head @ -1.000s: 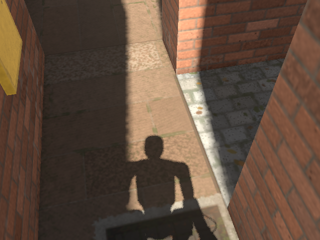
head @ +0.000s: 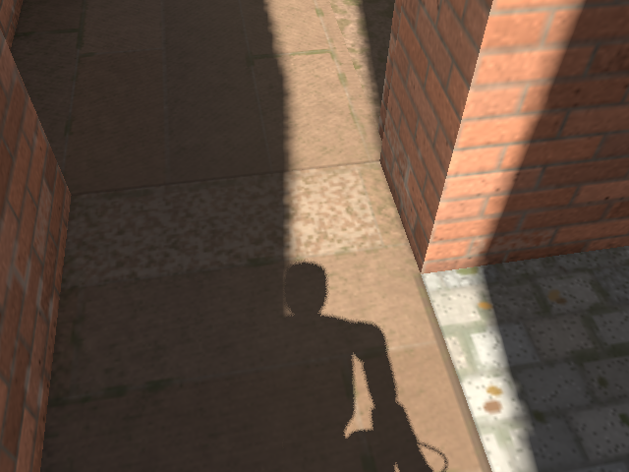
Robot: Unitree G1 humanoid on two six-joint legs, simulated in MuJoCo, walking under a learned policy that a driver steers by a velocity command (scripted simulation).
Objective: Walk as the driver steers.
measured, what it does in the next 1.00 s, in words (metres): walks ahead: left foot, then right foot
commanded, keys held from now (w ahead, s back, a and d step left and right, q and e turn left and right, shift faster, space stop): no key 1.00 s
